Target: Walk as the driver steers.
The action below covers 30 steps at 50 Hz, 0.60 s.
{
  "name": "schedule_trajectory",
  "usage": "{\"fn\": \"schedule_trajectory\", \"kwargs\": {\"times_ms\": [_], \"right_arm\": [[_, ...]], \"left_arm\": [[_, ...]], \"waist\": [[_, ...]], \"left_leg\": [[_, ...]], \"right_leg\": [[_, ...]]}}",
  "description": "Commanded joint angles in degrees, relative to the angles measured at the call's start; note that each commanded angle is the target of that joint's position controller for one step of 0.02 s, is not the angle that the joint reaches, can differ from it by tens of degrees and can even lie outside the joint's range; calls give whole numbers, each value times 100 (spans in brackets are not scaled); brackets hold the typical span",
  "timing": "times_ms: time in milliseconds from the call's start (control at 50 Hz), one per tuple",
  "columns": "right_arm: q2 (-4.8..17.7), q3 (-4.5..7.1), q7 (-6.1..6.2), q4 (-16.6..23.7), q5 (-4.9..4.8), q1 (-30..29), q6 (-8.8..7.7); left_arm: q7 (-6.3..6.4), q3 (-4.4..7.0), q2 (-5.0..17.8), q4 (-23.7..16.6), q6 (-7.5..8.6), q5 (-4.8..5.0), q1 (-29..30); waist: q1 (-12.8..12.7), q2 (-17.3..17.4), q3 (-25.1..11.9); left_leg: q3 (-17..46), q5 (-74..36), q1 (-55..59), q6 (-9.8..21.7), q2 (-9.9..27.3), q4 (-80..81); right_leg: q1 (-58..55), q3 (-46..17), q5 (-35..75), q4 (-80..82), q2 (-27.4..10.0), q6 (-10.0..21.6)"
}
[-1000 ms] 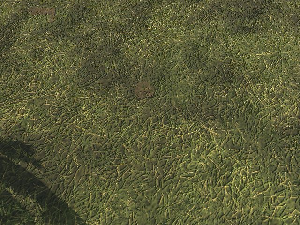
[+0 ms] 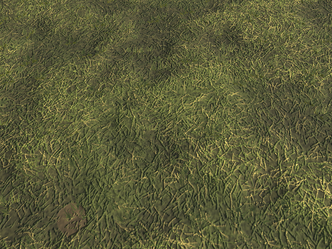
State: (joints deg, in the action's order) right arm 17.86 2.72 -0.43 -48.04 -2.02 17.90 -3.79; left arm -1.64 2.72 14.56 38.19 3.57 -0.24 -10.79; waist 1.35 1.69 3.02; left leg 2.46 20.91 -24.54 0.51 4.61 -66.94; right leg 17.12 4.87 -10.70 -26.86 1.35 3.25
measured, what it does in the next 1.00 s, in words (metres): walks ahead, turning left: left foot, then right foot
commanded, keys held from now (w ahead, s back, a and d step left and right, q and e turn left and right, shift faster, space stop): w+q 1.00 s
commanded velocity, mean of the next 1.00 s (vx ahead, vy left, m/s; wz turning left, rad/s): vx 0.50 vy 0.00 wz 0.51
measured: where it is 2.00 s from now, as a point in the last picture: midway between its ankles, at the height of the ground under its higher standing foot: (72, 155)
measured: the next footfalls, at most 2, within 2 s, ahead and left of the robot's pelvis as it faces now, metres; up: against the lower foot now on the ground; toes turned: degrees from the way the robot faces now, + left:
left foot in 0.38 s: +0.36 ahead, +0.18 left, +0.00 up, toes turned +15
right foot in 0.88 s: +0.69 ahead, +0.09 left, +0.00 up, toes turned +34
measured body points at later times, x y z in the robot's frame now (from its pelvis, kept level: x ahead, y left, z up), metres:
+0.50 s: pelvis +0.27 +0.09 -0.01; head +0.31 +0.11 +0.44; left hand +0.30 +0.38 -0.13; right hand +0.48 -0.14 -0.11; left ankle +0.32 +0.17 -0.74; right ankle +0.18 -0.10 -0.63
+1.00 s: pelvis +0.55 +0.13 +0.00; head +0.57 +0.14 +0.44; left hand +0.55 +0.45 -0.09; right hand +0.77 -0.06 -0.12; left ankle +0.39 +0.18 -0.65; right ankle +0.66 +0.07 -0.74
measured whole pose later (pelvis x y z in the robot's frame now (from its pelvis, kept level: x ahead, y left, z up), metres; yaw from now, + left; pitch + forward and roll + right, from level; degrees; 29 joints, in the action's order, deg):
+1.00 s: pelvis +0.55 +0.13 +0.00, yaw +34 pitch +1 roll -1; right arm 17.5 3.6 0.8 -41.0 -1.4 19.4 -1.1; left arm -0.7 3.3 15.3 40.9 6.2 -0.3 -8.3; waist 1.2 2.3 0.8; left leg 6.4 24.0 -22.2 1.1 -2.5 -67.3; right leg 19.6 1.1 -10.2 -28.4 2.0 1.2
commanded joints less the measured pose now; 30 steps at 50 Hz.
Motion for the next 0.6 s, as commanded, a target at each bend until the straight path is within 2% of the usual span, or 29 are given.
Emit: {"fn": "schedule_trajectory", "kwargs": {"times_ms": [20, 80, 140, 200, 280, 300, 340, 360, 380, 400, 420, 440, 460, 480, 500, 520, 560, 600], "right_arm": [[366, 145, 33, 293, 4, 244, 82], [259, 145, 65, 429, 26, -109, 174], [163, 110, -13, 566, 60, -520, 128], [38, 36, -133, 797, 88, -1135, 102], [103, 38, -278, 1150, 85, -1622, 114], [149, 61, -308, 1215, 85, -1617, 123], [350, 176, -325, 1242, 85, -1248, 168], [544, 295, -307, 1125, 71, -635, 192], [863, 484, -230, 901, 60, 288, 215], [1453, 667, -96, 783, 42, 877, 271], [1706, 642, -120, 1007, 53, 512, 182], [1173, 489, -174, 1082, 81, 525, 100], [929, 422, -174, 1058, 109, 373, 35], [808, 383, -173, 1076, 97, 14, 1], [585, 319, -148, 1141, 117, -286, -14], [535, 286, -119, 1239, 179, -431, -18], [598, 305, -67, 1255, 162, -444, -37], [736, 341, 12, 1191, 139, -296, -42]], "left_arm": [[17, 209, 538, -105, 244, -29, -144], [82, 258, 619, 125, 322, -82, -169], [152, 283, 720, 262, 303, -76, -220], [205, 336, 904, 414, 253, -21, -441], [236, 412, 1073, 629, 86, 106, -704], [248, 429, 1134, 644, 37, 124, -674], [290, 475, 1318, 621, -52, 153, -563], [306, 480, 1365, 600, -103, 172, -483], [321, 434, 1293, 573, -113, 191, -429], [329, 291, 862, 409, -52, 32, -671], [257, 93, 347, 169, 137, -18, -918], [163, 197, 900, 95, 326, 160, -329], [128, 198, 955, -32, 422, 294, 23], [171, 181, 869, -13, 466, 193, 82], [213, 232, 943, 45, 439, 43, 65], [202, 255, 955, 63, 373, 4, -43], [201, 240, 837, 81, 253, -60, -135], [219, 193, 706, -1, 179, -82, 121]], "waist": [[-30, -640, -493], [-34, -516, -112], [-150, -486, 24], [-405, -365, 222], [-515, -363, 349], [-450, -412, 287], [-156, -623, -128], [206, -632, -487], [705, -474, -970], [729, 550, -1453], [176, 1432, -2173], [567, 615, -2202], [494, 380, -1445], [199, -156, -906], [10, -134, -711], [-138, 27, -643], [-226, 37, -596], [-179, 9, -453]], "left_leg": [[308, -619, -878, -109, 361, -66], [454, -1204, -1317, -234, 355, 442], [334, -2151, -1391, -203, 286, 1518], [-17, -2547, -1358, -93, 224, 2379], [-278, -1994, -1645, 183, 139, 2943], [-407, -1736, -1516, 280, 37, 3015], [-777, -1136, -763, 516, -366, 2979], [-915, -998, 39, 672, -630, 3058], [-832, -1303, 1474, 896, -854, 3412], [988, -1244, 3224, 1384, 158, 3627], [4323, -264, 4507, 2460, 1352, 4650], [4311, 7, 4514, 2218, 1383, 5079], [3466, -256, 3851, 1974, 1205, 5078], [2792, -905, 2976, 1764, 933, 5063], [2304, -1535, 2386, 1643, 727, 5107], [2121, -1944, 1981, 1631, 607, 5218], [1822, -2558, 1586, 1689, 487, 5355], [1510, -2832, 1315, 1647, 346, 5411]], "right_leg": [[-986, -1267, 1204, 1702, -1583, 979], [-845, -630, 1527, 1941, -1535, 888], [-1004, -71, 1562, 2007, -1392, 733], [-1268, 241, 1574, 2058, -1518, 673], [-2153, 444, 2076, 1672, -1796, 547], [-2290, 521, 2654, 1443, -1824, 486], [-2436, 670, 4547, 570, -1792, 341], [-2308, 764, 5124, -334, -1684, 241], [-1658, 885, 4738, -1647, -1435, 31], [126, 908, 2004, -3617, -950, -292], [2049, -240, -2282, -5346, 282, -551], [2633, -1168, -2105, -5527, -51, -398], [2820, -1082, -1654, -5237, -279, -252], [2631, -1039, -1227, -4651, -542, -218], [2272, -1036, -966, -4168, -715, -242], [1939, -1058, -779, -3995, -782, -287], [1753, -948, -593, -3596, -762, -470], [1824, -847, -166, -2985, -681, -655]]}}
